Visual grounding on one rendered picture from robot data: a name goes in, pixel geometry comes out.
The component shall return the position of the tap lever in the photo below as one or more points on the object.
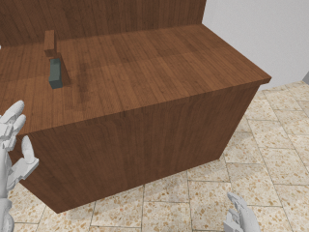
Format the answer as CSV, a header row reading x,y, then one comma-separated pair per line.
x,y
55,76

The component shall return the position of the counter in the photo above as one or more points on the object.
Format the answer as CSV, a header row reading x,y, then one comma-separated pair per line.
x,y
148,92

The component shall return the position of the right robot hand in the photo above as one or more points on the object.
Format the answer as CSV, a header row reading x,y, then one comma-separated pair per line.
x,y
244,220

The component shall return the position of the left robot hand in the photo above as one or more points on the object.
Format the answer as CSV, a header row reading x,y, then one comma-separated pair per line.
x,y
10,125

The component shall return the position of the robot left forearm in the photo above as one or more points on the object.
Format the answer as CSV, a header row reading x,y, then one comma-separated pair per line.
x,y
6,220

